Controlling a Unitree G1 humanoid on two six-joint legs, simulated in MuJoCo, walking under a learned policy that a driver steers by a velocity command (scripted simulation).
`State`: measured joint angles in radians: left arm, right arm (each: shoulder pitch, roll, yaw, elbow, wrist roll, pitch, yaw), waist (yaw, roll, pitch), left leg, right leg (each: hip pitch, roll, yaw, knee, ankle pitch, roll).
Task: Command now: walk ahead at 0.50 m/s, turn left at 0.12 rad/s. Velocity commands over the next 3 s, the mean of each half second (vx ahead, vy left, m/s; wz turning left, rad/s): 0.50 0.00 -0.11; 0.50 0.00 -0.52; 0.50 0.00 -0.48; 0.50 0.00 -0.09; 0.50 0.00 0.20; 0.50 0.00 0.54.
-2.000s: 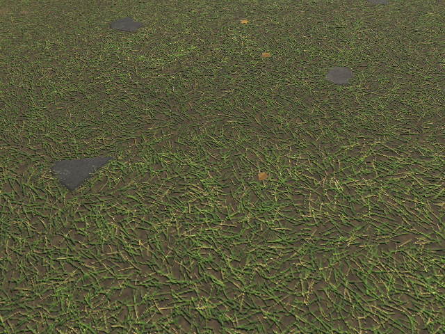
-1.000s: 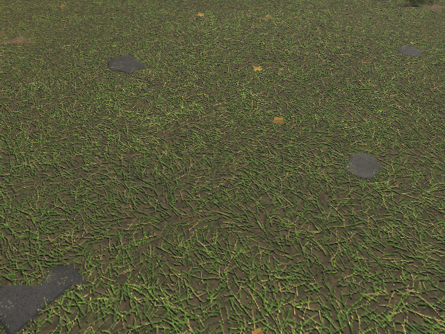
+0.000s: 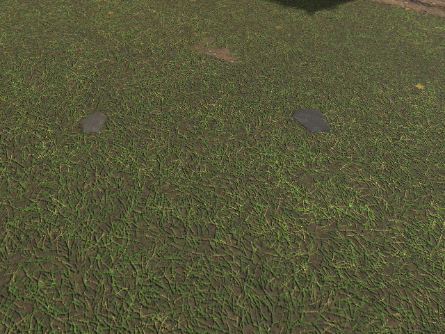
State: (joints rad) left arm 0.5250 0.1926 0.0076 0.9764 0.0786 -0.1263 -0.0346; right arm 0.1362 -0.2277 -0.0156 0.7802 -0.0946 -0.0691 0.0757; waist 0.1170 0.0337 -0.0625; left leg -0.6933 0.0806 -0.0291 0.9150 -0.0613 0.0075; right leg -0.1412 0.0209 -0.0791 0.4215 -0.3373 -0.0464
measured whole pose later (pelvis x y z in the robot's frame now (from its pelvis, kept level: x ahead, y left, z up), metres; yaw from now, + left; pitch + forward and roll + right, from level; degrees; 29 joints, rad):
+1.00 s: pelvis +0.57 -0.06 -0.20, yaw -24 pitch +1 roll -1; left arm 0.42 0.23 0.05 0.90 0.08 -0.10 -0.11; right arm -0.05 -0.23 0.04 0.75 -0.05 -0.13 0.01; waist 0.10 0.01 -0.01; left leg -0.46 0.03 0.01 0.56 -0.12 0.05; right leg -0.12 0.13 0.17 0.66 -0.48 -0.06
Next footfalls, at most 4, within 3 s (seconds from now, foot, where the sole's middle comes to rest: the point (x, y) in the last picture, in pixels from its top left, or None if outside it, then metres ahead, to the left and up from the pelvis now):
0.10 left None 0.12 0.13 -0.77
0.58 right None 0.44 -0.13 -0.96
0.96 left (260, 292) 0.76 -0.01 -0.96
1.46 right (348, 312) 0.72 -0.31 -0.96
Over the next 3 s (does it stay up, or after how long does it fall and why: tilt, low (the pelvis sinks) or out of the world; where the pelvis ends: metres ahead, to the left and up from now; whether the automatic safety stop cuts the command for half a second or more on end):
stays up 1.44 -0.64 -0.41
